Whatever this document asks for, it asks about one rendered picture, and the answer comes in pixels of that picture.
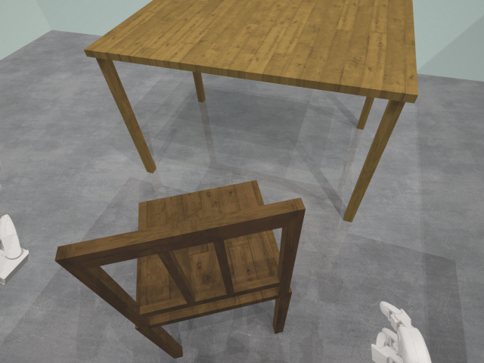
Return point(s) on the chair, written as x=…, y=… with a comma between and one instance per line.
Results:
x=197, y=254

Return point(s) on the left robot hand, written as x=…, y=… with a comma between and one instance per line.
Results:
x=12, y=256

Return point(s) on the table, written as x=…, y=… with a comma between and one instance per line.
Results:
x=357, y=47

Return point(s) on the right robot hand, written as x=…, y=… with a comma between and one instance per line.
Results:
x=407, y=346

